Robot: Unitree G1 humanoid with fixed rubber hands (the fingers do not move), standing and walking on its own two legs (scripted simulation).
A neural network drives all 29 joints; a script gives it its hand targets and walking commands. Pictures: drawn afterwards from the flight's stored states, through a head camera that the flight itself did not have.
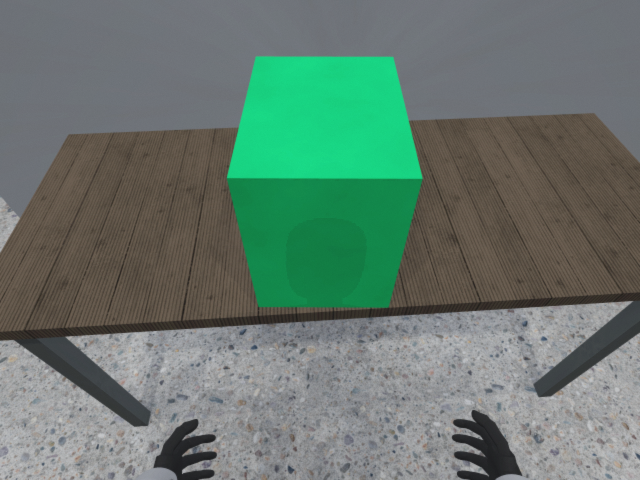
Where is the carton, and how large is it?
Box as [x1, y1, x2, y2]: [227, 57, 422, 307]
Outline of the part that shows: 256,57 231,158 227,180 258,306 388,307 422,178 393,58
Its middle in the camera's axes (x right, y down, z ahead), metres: +0.00 -0.09 +0.63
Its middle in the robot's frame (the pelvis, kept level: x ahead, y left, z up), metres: +0.53 +0.02 +0.04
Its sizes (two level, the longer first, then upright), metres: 0.289 0.218 0.284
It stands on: a table, 0.68 m high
